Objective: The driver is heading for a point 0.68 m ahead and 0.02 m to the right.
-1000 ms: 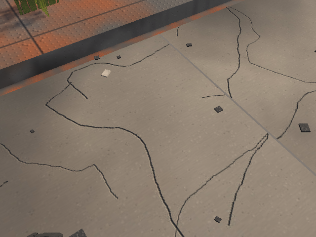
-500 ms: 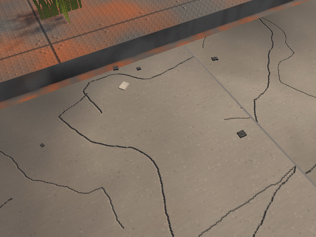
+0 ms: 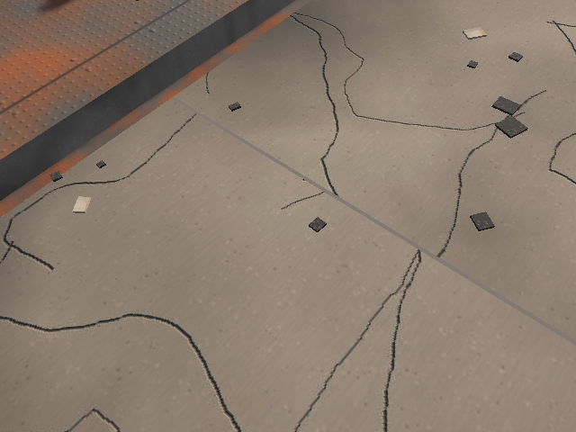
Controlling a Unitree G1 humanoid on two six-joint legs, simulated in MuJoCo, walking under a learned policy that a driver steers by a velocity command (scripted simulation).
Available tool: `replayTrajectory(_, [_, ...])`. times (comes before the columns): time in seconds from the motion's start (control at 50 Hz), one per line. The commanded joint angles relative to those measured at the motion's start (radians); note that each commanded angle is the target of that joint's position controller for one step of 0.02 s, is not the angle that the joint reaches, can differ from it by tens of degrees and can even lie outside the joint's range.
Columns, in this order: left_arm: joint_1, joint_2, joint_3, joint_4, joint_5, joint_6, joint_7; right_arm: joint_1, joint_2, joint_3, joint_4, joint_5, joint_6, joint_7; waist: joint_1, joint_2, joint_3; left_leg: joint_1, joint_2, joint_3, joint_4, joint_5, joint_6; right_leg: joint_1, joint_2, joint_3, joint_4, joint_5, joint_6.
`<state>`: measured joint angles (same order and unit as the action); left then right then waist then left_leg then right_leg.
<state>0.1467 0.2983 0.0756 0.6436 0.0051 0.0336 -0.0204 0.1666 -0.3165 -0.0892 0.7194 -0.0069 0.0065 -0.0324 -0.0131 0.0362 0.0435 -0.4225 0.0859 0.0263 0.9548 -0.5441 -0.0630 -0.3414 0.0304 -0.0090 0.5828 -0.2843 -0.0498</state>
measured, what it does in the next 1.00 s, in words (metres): steps on the spot: left foot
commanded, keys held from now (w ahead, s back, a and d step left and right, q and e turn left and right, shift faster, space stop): e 0.16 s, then no key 0.84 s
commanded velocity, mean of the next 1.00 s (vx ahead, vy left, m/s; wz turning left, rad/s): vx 0.00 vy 0.00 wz -0.23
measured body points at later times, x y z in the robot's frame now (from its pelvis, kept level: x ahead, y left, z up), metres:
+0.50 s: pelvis +0.02 +0.02 +0.00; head +0.04 +0.03 +0.45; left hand +0.23 +0.25 -0.10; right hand +0.12 -0.27 -0.08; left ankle +0.05 +0.14 -0.73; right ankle +0.01 -0.10 -0.73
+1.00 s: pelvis +0.03 +0.02 +0.00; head +0.04 +0.02 +0.45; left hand +0.21 +0.24 -0.11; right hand +0.12 -0.25 -0.10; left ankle +0.05 +0.14 -0.73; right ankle +0.01 -0.10 -0.73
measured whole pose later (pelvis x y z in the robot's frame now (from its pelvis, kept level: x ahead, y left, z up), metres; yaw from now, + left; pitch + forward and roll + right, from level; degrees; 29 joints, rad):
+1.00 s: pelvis +0.03 +0.02 +0.00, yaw -12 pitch -1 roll +0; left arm 0.20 0.22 0.04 0.73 0.01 0.02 0.02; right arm 0.21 -0.23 -0.03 0.68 -0.01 -0.02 0.00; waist 0.00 0.00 0.03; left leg -0.22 -0.01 -0.01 0.56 -0.31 0.01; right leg -0.25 0.04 0.11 0.56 -0.30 0.01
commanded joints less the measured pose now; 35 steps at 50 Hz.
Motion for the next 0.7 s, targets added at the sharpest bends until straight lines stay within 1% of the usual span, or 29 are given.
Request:
replayTrajectory(0.02, [0.038,0.194,0.053,-0.058,-0.003,-0.037,0.014,-0.053,-0.104,-0.027,-0.092,0.004,-0.013,-0.014,0.037,-0.128,-0.15,-0.282,-0.029,-0.1,0.244,0.015,0.003,0.281,-0.294,0.357,-0.218,0.518,-0.218])
replayTrajectory(0.04, [-0.006,0.17,0.043,-0.065,-0.019,-0.032,0.021,-0.044,-0.117,-0.032,-0.087,-0.005,-0.006,-0.023,0.02,-0.134,-0.127,-0.27,-0.025,-0.106,0.207,0.077,-0.002,0.241,-0.267,0.333,-0.224,0.479,-0.189])
replayTrajectory(0.06, [-0.024,0.165,0.038,-0.07,-0.018,-0.026,0.027,-0.025,-0.113,-0.034,-0.082,-0.008,-0.005,-0.023,0.003,-0.15,-0.13,-0.217,-0.041,-0.096,0.212,0.123,-0.008,0.187,-0.24,0.311,-0.23,0.482,-0.183])
replayTrajectory(0.1, [-0.024,0.162,0.036,-0.074,-0.009,-0.019,0.036,0.005,-0.091,-0.029,-0.075,-0.004,-0.008,-0.017,-0.006,-0.159,-0.149,-0.181,-0.065,-0.089,0.171,0.179,-0.018,0.169,-0.216,0.301,-0.235,0.451,-0.185])
replayTrajectory(0.12, [-0.018,0.162,0.037,-0.073,-0.01,-0.018,0.04,0.001,-0.081,-0.025,-0.077,-0.001,-0.01,-0.016,-0.002,-0.16,-0.148,-0.18,-0.07,-0.091,0.118,0.193,-0.022,0.175,-0.21,0.306,-0.235,0.427,-0.185])
replayTrajectory(0.16, [-0.004,0.172,0.04,-0.07,-0.015,-0.015,0.048,-0.027,-0.064,-0.016,-0.086,-0.001,-0.015,-0.013,0.013,-0.163,-0.144,-0.167,-0.078,-0.1,0.0,0.212,-0.027,0.184,-0.202,0.332,-0.228,0.359,-0.181])
replayTrajectory(0.18, [-0.008,0.173,0.04,-0.071,-0.014,-0.013,0.05,-0.028,-0.06,-0.013,-0.085,-0.001,-0.016,-0.01,0.016,-0.169,-0.149,-0.146,-0.078,-0.1,-0.048,0.219,-0.029,0.184,-0.203,0.336,-0.225,0.321,-0.179])
replayTrajectory(0.24, [-0.011,0.171,0.037,-0.071,-0.006,-0.008,0.045,-0.033,-0.063,-0.009,-0.087,0.005,-0.02,0.002,0.035,-0.192,-0.143,-0.051,-0.078,-0.09,-0.154,0.207,-0.022,0.134,-0.207,0.364,-0.216,0.261,-0.182])
replayTrajectory(0.3, [-0.007,0.161,0.027,-0.063,-0.005,-0.004,0.034,-0.032,-0.069,-0.009,-0.097,0.011,-0.027,0.014,0.044,-0.198,-0.13,0.021,-0.083,-0.078,-0.251,0.182,-0.004,0.124,-0.213,0.411,-0.189,0.286,-0.181])
replayTrajectory(0.32, [-0.016,0.154,0.022,-0.061,-0.007,-0.003,0.033,-0.02,-0.064,-0.008,-0.096,0.012,-0.032,0.019,0.033,-0.193,-0.128,0.057,-0.085,-0.072,-0.318,0.205,0.006,0.123,-0.207,0.42,-0.173,0.3,-0.172])
replayTrajectory(0.34, [-0.032,0.141,0.015,-0.061,-0.012,-0.002,0.034,0.004,-0.053,-0.005,-0.09,0.011,-0.037,0.024,0.008,-0.186,-0.126,0.124,-0.089,-0.061,-0.435,0.281,0.02,0.108,-0.187,0.414,-0.152,0.301,-0.151])
replayTrajectory(0.36, [-0.022,0.119,0.006,-0.055,-0.015,-0.003,0.035,0.023,-0.049,-0.003,-0.086,0.002,-0.043,0.028,-0.008,-0.167,-0.124,0.211,-0.074,-0.072,-0.562,0.414,0.039,0.079,-0.157,0.405,-0.137,0.257,-0.111])
replayTrajectory(0.38, [0.015,0.086,-0.005,-0.052,-0.001,-0.01,0.037,0.033,-0.097,-0.009,-0.097,-0.017,-0.047,0.025,0.011,-0.084,-0.143,0.304,0.038,-0.17,-0.584,0.558,0.075,0.027,-0.106,0.36,-0.075,0.13,-0.048])
replayTrajectory(0.4, [0.084,0.066,-0.008,-0.047,0.007,-0.021,0.032,-0.009,-0.166,-0.019,-0.103,-0.031,-0.044,0.021,0.093,0.118,-0.134,0.313,0.165,-0.307,-0.579,0.718,0.174,-0.044,0.019,0.213,0.02,-0.076,0.012])
replayTrajectory(0.42, [0.05,0.091,-0.003,-0.051,0.013,-0.025,0.035,-0.027,-0.092,0.001,-0.099,-0.036,-0.044,0.024,0.072,0.181,-0.135,0.224,0.223,-0.379,-0.614,0.647,0.268,-0.002,0.006,0.158,0.035,-0.154,0.053])
replayTrajectory(0.44, [0.032,0.117,0.006,-0.046,0.01,-0.024,0.037,-0.061,-0.056,0.014,-0.11,-0.028,-0.047,0.027,0.066,0.152,-0.114,0.205,0.186,-0.346,-0.618,0.572,0.261,0.034,-0.013,0.148,0.028,-0.115,0.068])
replayTrajectory(0.46, [0.008,0.102,0.004,-0.042,0.011,-0.019,0.038,-0.058,-0.063,0.013,-0.104,-0.021,-0.048,0.027,0.056,0.138,-0.112,0.208,0.133,-0.3,-0.606,0.506,0.216,0.054,-0.015,0.138,-0.015,-0.04,0.071])
replayTrajectory(0.48, [-0.002,0.089,0.002,-0.04,0.015,-0.011,0.037,-0.051,-0.074,0.012,-0.103,-0.012,-0.05,0.028,0.046,0.141,-0.102,0.2,0.099,-0.263,-0.598,0.453,0.182,0.079,-0.02,0.14,-0.051,0.023,0.074])
replayTrajectory(0.5, [-0.004,0.081,0.0,-0.039,0.017,-0.005,0.033,-0.036,-0.069,0.016,-0.099,-0.011,-0.053,0.026,0.039,0.131,-0.098,0.177,0.077,-0.239,-0.593,0.406,0.154,0.114,-0.032,0.149,-0.076,0.07,0.071])
replayTrajectory(0.52, [-0.001,0.072,-0.003,-0.036,0.016,-0.003,0.029,-0.024,-0.064,0.02,-0.097,-0.015,-0.053,0.026,0.038,0.109,-0.086,0.15,0.05,-0.206,-0.587,0.348,0.128,0.136,-0.034,0.15,-0.087,0.094,0.06])
replayTrajectory(0.54, [0.013,0.076,-0.002,-0.027,0.012,-0.004,0.025,-0.021,-0.061,0.022,-0.103,-0.017,-0.051,0.027,0.031,0.07,-0.067,0.145,0.022,-0.17,-0.579,0.294,0.108,0.119,-0.034,0.154,-0.088,0.092,0.041])
replayTrajectory(0.56, [0.015,0.075,-0.001,-0.022,0.007,-0.008,0.023,-0.021,-0.06,0.024,-0.108,-0.017,-0.05,0.028,0.026,0.044,-0.054,0.153,0.005,-0.149,-0.561,0.275,0.097,0.098,-0.036,0.159,-0.093,0.093,0.026])
replayTrajectory(0.58, [0.015,0.073,-0.001,-0.016,0.007,-0.012,0.022,-0.016,-0.056,0.025,-0.111,-0.016,-0.05,0.028,0.02,0.018,-0.051,0.162,-0.005,-0.136,-0.545,0.279,0.093,0.087,-0.042,0.167,-0.102,0.095,0.02])
replayTrajectory(0.64, [0.015,0.063,-0.003,-0.006,0.009,-0.024,0.022,-0.003,-0.044,0.029,-0.118,-0.01,-0.047,0.027,0.008,-0.04,-0.066,0.198,-0.019,-0.113,-0.5,0.348,0.096,0.074,-0.051,0.183,-0.113,0.136,0.023])
replayTrajectory(0.7, [0.021,0.055,-0.004,0.002,0.007,-0.03,0.024,0.004,-0.034,0.032,-0.122,-0.009,-0.044,0.028,0.005,-0.066,-0.076,0.214,-0.029,-0.101,-0.48,0.376,0.096,0.074,-0.054,0.189,-0.115,0.147,0.025])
